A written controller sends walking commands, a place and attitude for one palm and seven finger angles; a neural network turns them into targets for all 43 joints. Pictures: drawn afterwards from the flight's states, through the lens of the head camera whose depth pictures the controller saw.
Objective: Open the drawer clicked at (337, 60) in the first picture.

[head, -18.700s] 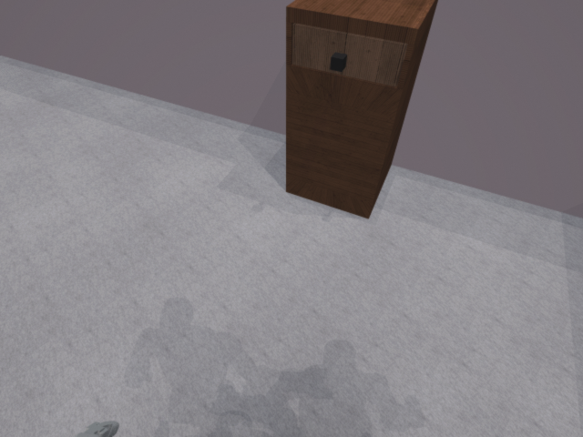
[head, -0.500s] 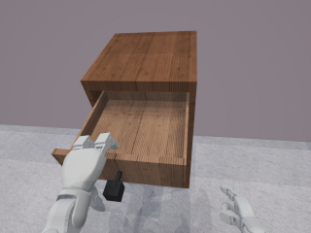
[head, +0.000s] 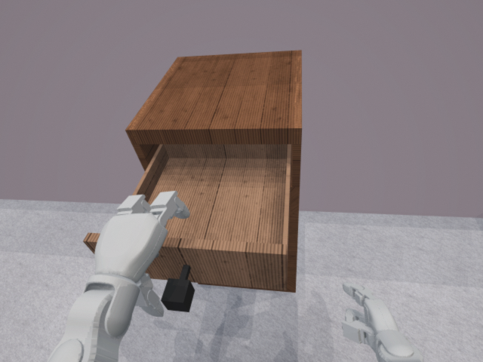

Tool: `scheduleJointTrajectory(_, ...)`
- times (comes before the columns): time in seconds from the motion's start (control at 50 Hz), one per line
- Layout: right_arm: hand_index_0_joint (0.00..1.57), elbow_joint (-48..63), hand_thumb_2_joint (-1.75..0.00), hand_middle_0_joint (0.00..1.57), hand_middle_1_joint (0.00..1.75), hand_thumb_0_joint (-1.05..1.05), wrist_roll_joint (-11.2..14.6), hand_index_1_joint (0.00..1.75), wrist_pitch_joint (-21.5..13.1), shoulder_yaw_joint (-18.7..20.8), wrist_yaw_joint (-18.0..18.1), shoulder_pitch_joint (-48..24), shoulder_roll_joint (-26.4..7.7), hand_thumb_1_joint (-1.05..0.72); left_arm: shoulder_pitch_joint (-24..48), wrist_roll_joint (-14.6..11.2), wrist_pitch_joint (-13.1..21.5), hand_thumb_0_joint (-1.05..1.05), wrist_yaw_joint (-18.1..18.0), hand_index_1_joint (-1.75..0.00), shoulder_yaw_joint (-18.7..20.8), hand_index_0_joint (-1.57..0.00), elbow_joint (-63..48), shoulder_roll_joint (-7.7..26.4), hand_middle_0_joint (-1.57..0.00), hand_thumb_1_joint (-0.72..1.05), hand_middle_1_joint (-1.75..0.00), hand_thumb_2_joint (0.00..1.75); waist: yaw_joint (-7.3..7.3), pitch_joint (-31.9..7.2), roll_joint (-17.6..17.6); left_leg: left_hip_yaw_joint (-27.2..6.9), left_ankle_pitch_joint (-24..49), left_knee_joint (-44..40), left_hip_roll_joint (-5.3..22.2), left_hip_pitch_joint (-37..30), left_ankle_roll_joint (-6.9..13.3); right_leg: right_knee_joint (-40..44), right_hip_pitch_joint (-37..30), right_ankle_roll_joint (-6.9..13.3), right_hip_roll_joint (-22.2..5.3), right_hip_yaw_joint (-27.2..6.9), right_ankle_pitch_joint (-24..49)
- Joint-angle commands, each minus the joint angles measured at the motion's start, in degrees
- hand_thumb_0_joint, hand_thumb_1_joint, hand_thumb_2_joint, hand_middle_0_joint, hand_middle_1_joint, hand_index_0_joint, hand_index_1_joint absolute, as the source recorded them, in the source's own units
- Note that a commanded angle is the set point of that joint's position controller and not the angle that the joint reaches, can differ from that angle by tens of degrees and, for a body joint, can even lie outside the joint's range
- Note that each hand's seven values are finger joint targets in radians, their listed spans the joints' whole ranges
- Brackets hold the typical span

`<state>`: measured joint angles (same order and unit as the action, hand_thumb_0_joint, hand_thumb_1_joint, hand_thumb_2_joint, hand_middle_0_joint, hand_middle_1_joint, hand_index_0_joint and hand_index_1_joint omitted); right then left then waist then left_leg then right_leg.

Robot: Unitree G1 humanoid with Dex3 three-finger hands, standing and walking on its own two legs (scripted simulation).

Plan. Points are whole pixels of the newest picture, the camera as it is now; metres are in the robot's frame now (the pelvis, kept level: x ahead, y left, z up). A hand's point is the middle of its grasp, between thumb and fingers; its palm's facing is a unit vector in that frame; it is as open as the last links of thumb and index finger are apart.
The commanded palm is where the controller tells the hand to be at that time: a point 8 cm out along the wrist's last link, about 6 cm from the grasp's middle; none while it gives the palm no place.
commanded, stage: draw the hand back to the body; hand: left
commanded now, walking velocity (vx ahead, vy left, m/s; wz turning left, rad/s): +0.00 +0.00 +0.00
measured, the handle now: (181, 284) +0.26 +0.17 -0.04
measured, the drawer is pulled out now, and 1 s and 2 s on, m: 0.30 0.30 0.30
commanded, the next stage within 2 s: step back with the hand held close in 1.56 s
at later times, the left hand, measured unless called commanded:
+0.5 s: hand (113, 266) +0.21 +0.22 +0.12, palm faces +0.10 -0.13 -0.99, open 13.9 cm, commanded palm +0.17 +0.22 +0.18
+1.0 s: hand (92, 252) +0.21 +0.23 +0.16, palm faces +0.33 -0.87 -0.36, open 11.8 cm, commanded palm +0.15 +0.28 +0.18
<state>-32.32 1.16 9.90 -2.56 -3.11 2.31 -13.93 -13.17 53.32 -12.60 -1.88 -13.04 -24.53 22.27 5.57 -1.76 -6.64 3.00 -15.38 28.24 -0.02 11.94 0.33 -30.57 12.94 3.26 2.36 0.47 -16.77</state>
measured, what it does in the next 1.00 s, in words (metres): stands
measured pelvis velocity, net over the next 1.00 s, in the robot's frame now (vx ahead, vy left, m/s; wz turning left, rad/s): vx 0.02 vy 0.02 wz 0.04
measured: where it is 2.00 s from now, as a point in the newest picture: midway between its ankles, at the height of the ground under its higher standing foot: outside the picture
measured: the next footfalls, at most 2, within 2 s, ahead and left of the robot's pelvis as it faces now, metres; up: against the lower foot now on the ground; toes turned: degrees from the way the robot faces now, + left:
none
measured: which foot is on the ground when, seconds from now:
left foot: down 0.00-1.00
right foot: down 0.00-1.00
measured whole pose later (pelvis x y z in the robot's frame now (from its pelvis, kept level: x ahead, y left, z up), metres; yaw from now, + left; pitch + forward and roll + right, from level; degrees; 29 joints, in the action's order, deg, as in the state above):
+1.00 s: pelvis +0.02 +0.02 +0.00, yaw +2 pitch -2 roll +0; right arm -35.3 0.1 -6.4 -1.9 3.2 11.0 -12.6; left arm -31.1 -3.1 5.1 -6.2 11.2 -31.5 17.5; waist 2.4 1.7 -2.8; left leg 1.0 -16.0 25.8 -0.8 7.3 1.2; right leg -24.6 5.9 2.1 1.7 2.2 -16.2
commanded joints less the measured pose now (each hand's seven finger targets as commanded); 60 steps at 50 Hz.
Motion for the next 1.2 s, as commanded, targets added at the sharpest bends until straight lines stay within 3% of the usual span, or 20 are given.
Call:
scheduleJointTrajectory(0.0,0.20,10.23,-0.90,0.20,0.30,0.00,-0.04,0.30,-3.46,1.32,-0.17,-11.13,-3.49,-0.90,5.56,1.36,1.94,0.00,-4.40,-1.20,10.31,-0.30,-12.61,9.24,-0.30,-0.50,-1.20,0.30,1.77,-10.03,7.63,-1.26,13.12,-1.58,-0.36,-0.84,1.59,5.33,-5.65,-1.38,-2.23,-4.93,12.89)
scheduleJointTrajectory(0.08,0.20,10.33,-0.90,0.20,0.30,0.00,0.53,0.30,-3.76,1.56,-0.07,-12.79,-4.12,-0.90,2.65,-0.24,1.92,0.00,-5.63,-1.20,13.64,-0.30,-13.94,10.89,-0.30,-0.50,-1.20,0.30,1.38,-9.47,6.11,-1.93,13.36,-1.42,-0.66,-1.59,1.51,5.85,-5.45,-1.05,-1.86,-6.33,15.44)
scheduleJointTrajectory(0.18,0.20,10.07,-0.90,0.20,0.30,0.00,0.60,0.30,-4.11,1.76,0.94,-12.51,-4.68,-0.90,3.76,-1.87,2.09,0.00,-3.99,-1.20,12.72,-0.30,-14.08,10.72,-0.30,-0.50,-1.20,0.30,-0.06,-6.58,5.81,-1.92,10.74,-1.53,-0.79,-2.76,1.90,7.95,-1.98,-1.54,-2.18,-5.87,10.38)
scheduleJointTrajectory(0.26,0.20,10.14,-0.90,0.20,0.30,0.00,-0.06,0.30,-4.37,2.01,1.61,-10.07,-4.98,-0.90,3.58,-1.10,4.15,0.00,-3.18,-1.20,11.68,-0.30,-15.21,10.96,-0.30,-0.50,-1.20,0.30,0.23,-7.13,4.98,-1.71,11.06,-1.88,-0.59,-3.65,1.85,8.02,-1.13,-1.77,-2.59,-3.94,9.32)
scheduleJointTrajectory(0.36,0.20,9.99,-0.90,0.20,0.30,0.00,-0.33,0.30,-4.60,1.88,2.02,-9.21,-5.03,-0.90,1.62,-0.70,5.79,0.00,-4.08,-1.20,15.95,-0.30,-13.94,13.67,-0.30,-0.50,-1.20,0.30,1.15,-7.31,6.27,-2.10,11.45,-2.11,-0.44,-2.99,1.56,7.58,-2.02,-1.51,-2.49,-3.69,9.99)
scheduleJointTrajectory(0.48,0.20,10.82,-0.90,0.20,0.30,0.00,0.46,0.30,-5.04,1.91,2.03,-10.63,-5.46,-0.90,-3.83,-3.44,5.52,0.00,-4.61,-1.20,20.47,-0.30,-14.97,15.60,-0.30,-0.50,-1.20,0.30,1.22,-8.63,4.58,-2.69,13.14,-2.14,-0.19,-2.90,1.40,6.73,-3.70,-1.32,-2.06,-3.66,14.03)
scheduleJointTrajectory(0.54,0.20,10.72,-0.90,0.20,0.30,0.00,0.10,0.30,-4.64,2.15,1.95,-8.43,-5.70,-0.90,-6.98,-3.73,5.70,0.00,-3.85,-1.20,18.56,-0.30,-14.94,13.70,-0.30,-0.50,-1.20,0.30,0.82,-7.03,5.53,-2.17,13.58,-2.20,-0.19,-2.26,1.37,6.71,-2.46,-1.80,-2.31,-2.04,13.70)
scheduleJointTrajectory(0.56,0.20,14.62,-0.90,0.20,0.30,0.00,1.04,0.30,-9.83,1.89,3.25,-5.36,-0.38,-0.90,-2.46,-47.28,11.70,0.00,-2.96,-1.18,14.59,-0.30,-19.27,-8.52,-0.30,-0.47,-1.18,0.32,-4.93,-2.96,11.33,-2.86,9.48,-1.80,1.41,-9.04,3.46,7.22,-2.86,-1.74,-1.59,0.70,12.54)
scheduleJointTrajectory(0.58,0.20,12.81,-0.90,0.20,0.30,0.00,0.36,0.30,-13.50,1.47,4.30,-4.79,-1.76,-0.90,-6.71,-49.16,14.84,0.00,-3.57,-1.15,18.39,-0.29,-15.42,-2.22,-0.29,-0.43,-1.15,0.33,-4.18,-2.88,13.29,-3.74,7.00,-2.54,2.36,-10.22,3.00,7.36,-1.21,-1.67,-0.91,0.19,8.28)
scheduleJointTrajectory(0.6,0.20,11.95,-0.90,0.20,0.30,0.00,-0.29,0.30,-14.53,1.40,5.87,-2.09,-2.66,-0.90,-11.46,-52.52,16.52,0.00,-4.23,-1.13,22.11,-0.29,-16.35,-0.16,-0.29,-0.40,-1.13,0.34,-3.05,-2.34,13.52,-3.39,7.99,-3.45,2.40,-9.14,2.70,8.36,-2.00,-2.08,-2.06,0.90,8.27)
scheduleJointTrajectory(0.62,0.20,11.55,-0.90,0.20,0.30,0.00,-0.54,0.30,-15.67,1.28,6.65,-1.93,-2.97,-0.90,-9.82,-53.85,18.01,0.00,-4.71,-1.11,23.63,-0.29,-20.53,1.87,-0.29,-0.36,-1.11,0.36,-2.78,-3.88,10.36,-3.23,8.73,-3.93,2.00,-9.30,2.37,8.70,-3.50,-2.23,-2.84,0.65,9.16)
scheduleJointTrajectory(0.66,0.20,10.24,-0.90,0.20,0.30,0.00,-1.32,0.30,-17.86,1.17,7.81,-0.80,-2.99,-0.90,-7.31,-54.52,20.48,0.00,-6.09,-1.07,27.14,-0.29,-24.23,5.13,-0.29,-0.29,-1.07,0.39,-2.18,-5.19,2.93,-3.12,11.21,-4.22,1.58,-9.60,1.70,8.78,-4.77,-1.75,-3.46,0.30,11.43)
scheduleJointTrajectory(0.68,0.20,9.21,-0.90,0.20,0.30,0.00,-1.60,0.30,-18.73,0.95,7.90,-0.54,-3.21,-0.90,-8.46,-54.89,20.72,0.00,-6.58,-1.04,29.00,-0.28,-23.32,6.34,-0.28,-0.26,-1.04,0.40,-2.12,-2.91,0.96,-3.35,11.12,-4.41,1.45,-8.30,1.34,9.11,-4.64,-1.46,-3.31,0.21,11.37)
scheduleJointTrajectory(0.7,0.20,8.81,-0.90,0.20,0.30,0.00,-1.57,0.30,-19.28,0.88,7.76,0.28,-2.48,-0.90,-10.25,-54.96,21.12,0.00,-6.41,-1.02,27.49,-0.28,-22.13,3.68,-0.28,-0.22,-1.02,0.42,-2.35,-2.44,0.55,-3.36,12.27,-4.65,1.55,-8.16,1.15,8.99,-4.81,-1.37,-3.60,0.75,12.19)
scheduleJointTrajectory(0.76,0.20,8.12,-0.90,0.20,0.30,0.00,-1.37,0.30,-19.69,1.35,7.40,0.41,-2.83,-0.90,-11.75,-55.99,21.33,0.00,-5.78,-0.95,27.45,-0.27,-19.80,2.20,-0.27,-0.12,-0.95,0.47,-2.55,-0.27,1.06,-3.46,14.17,-5.14,1.92,-7.14,0.98,9.31,-5.38,-1.41,-3.59,0.93,14.22)
scheduleJointTrajectory(0.78,0.20,7.76,-0.90,0.20,0.30,0.00,-1.36,0.30,-19.87,1.60,7.28,0.14,-3.12,-0.90,-12.60,-56.14,21.34,0.00,-5.59,-0.93,27.84,-0.27,-18.81,2.16,-0.27,-0.08,-0.93,0.48,-2.49,0.00,3.61,-3.76,14.66,-5.11,2.12,-6.87,0.94,9.67,-5.47,-1.37,-3.26,1.11,14.39)
scheduleJointTrajectory(0.84,0.20,7.53,-0.90,0.20,0.30,0.00,-1.15,0.30,-19.87,2.06,6.86,0.10,-3.53,-0.90,-13.86,-56.59,21.70,0.00,-5.04,-0.86,27.50,-0.26,-18.75,1.14,-0.26,0.02,-0.86,0.52,-2.54,-1.36,3.47,-3.72,16.25,-5.22,2.21,-7.09,1.00,9.13,-6.53,-1.59,-3.52,1.23,16.00)
scheduleJointTrajectory(0.98,0.20,6.81,-0.90,0.20,0.30,0.00,-0.74,0.30,-19.88,3.12,6.88,-0.20,-4.02,-0.90,-17.21,-56.92,21.91,0.00,-5.51,-0.70,32.00,-0.25,-20.53,4.61,-0.25,0.27,-0.70,0.63,-2.19,-5.37,4.47,-3.92,21.90,-4.09,2.43,-8.11,0.78,8.39,-8.05,-1.72,-3.67,1.27,20.61)
scheduleJointTrajectory(1.08,0.20,6.44,-0.90,0.20,0.30,0.00,-0.21,0.30,-18.91,3.38,7.19,-0.29,-3.95,-0.90,-17.29,-57.21,21.68,0.00,-5.62,-0.59,33.63,-0.23,-19.04,4.96,-0.23,0.44,-0.59,0.70,-2.52,-3.58,3.04,-3.78,19.48,-4.37,2.27,-7.67,0.56,9.02,-6.46,-1.73,-3.65,1.26,18.73)
scheduleJointTrajectory(1.18,0.20,6.22,-0.90,0.20,0.30,0.00,0.03,0.30,-18.14,3.58,7.65,-0.69,-4.02,-0.90,-16.33,-57.63,21.51,0.00,-5.90,-0.48,35.36,-0.22,-16.20,5.80,-0.22,0.62,-0.48,0.78,-2.58,-1.83,4.76,-3.78,14.62,-4.96,2.08,-7.06,0.81,10.26,-5.18,-1.86,-3.61,1.08,15.05)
